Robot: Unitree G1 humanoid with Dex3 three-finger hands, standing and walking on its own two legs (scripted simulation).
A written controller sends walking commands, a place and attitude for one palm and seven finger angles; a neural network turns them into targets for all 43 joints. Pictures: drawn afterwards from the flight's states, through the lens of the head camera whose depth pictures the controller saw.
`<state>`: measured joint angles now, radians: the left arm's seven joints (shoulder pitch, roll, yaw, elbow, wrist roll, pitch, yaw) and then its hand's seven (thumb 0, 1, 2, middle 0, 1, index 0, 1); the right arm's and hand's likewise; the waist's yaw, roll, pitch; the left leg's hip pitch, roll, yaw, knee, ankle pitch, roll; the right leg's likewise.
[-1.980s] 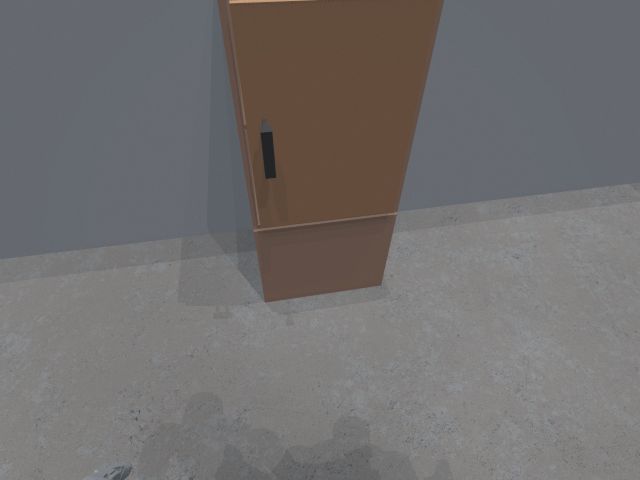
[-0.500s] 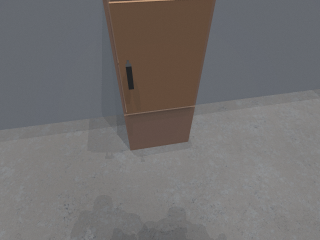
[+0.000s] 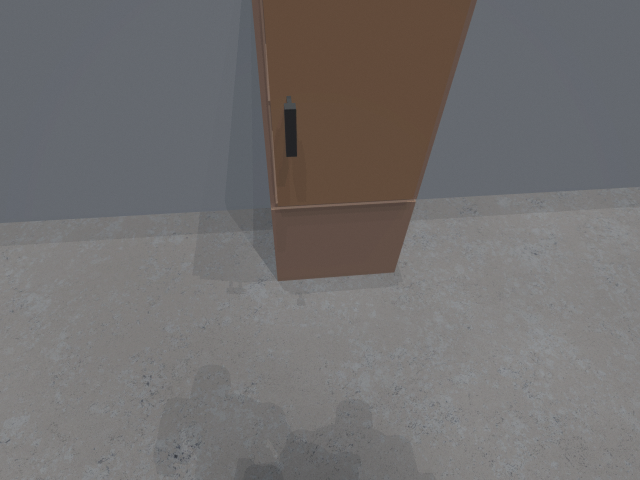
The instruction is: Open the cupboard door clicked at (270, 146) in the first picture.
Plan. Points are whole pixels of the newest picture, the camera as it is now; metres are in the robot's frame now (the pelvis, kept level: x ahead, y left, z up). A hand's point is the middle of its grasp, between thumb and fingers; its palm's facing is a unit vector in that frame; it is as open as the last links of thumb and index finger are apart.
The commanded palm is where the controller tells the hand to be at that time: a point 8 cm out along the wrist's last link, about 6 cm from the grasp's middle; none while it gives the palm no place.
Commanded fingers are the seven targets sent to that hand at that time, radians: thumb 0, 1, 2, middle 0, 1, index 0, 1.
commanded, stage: turn to face it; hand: left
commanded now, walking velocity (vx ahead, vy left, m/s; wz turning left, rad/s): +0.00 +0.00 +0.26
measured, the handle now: (290, 126) +0.86 +0.12 -0.05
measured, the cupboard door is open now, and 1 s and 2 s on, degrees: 0 0 0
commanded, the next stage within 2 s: take the last steps up to it in 0.20 s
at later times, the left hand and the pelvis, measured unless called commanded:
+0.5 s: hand out of the picture -0.06 +0.16 -0.17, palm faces +0.19 -0.96 -0.20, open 7.3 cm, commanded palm none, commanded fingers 0.00 0.90 0.90 -0.20 -0.30 -0.20 -0.30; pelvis -0.02 -0.01 +0.01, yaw +8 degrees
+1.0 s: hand (233, 464) +0.18 +0.14 -0.18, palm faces +0.03 -0.98 -0.20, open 7.3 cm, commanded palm none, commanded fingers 0.00 0.90 0.90 -0.20 -0.30 -0.20 -0.30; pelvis +0.12 -0.06 -0.02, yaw +3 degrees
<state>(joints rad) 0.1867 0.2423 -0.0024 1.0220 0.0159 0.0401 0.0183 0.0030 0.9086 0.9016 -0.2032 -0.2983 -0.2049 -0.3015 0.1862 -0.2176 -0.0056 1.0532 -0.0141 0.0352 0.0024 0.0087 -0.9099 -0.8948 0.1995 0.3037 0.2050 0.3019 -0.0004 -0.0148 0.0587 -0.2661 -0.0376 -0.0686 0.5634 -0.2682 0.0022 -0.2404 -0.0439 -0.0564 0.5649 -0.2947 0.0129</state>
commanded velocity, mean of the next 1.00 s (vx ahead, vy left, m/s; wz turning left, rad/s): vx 0.22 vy -0.11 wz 0.00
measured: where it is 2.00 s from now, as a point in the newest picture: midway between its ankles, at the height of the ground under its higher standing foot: (353, 445)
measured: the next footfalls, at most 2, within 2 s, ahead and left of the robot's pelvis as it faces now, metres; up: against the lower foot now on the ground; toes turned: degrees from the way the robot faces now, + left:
left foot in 0.54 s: -0.01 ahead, +0.12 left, +0.00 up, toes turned +13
right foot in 0.98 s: +0.23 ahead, -0.18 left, +0.00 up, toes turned -6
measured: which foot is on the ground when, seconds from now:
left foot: down 0.00-0.24, up 0.26-0.52, down 0.54-0.98, up 1.00-1.00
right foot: down 0.00-0.56, up 0.58-0.96, down 0.98-1.00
